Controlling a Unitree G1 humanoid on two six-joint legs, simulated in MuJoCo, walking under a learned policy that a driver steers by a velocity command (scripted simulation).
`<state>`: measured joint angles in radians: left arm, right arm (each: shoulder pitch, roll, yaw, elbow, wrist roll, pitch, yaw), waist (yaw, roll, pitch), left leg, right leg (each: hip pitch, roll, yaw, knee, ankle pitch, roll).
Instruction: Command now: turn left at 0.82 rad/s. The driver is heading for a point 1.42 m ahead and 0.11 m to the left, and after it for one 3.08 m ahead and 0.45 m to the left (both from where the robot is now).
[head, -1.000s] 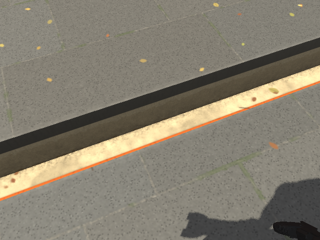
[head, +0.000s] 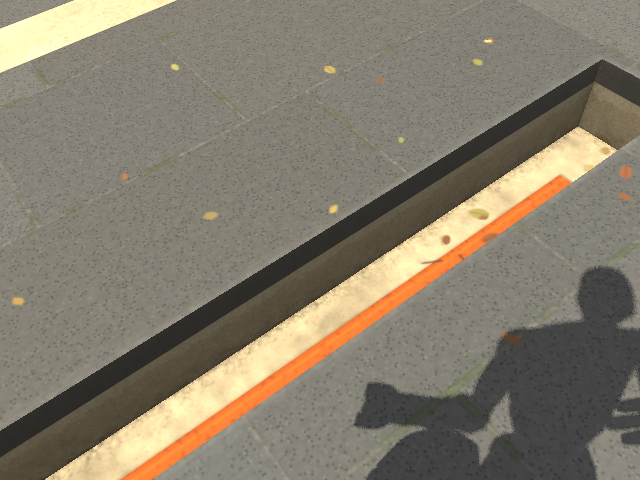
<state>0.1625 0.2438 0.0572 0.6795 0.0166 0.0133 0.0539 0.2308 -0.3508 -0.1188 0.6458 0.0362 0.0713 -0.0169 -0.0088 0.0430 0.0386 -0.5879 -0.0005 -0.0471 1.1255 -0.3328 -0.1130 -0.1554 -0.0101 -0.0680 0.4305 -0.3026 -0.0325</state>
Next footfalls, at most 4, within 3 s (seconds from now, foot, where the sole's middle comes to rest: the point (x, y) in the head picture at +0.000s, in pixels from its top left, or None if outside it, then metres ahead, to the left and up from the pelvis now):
0.24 left None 0.05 0.16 -0.78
0.70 right None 0.38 0.05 -0.78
1.24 left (233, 332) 0.85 0.29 -0.85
1.38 left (250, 378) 0.84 0.28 -1.07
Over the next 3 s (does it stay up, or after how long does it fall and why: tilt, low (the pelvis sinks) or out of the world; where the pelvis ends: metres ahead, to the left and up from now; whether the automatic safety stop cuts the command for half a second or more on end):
falls after 1.94 s (tilt)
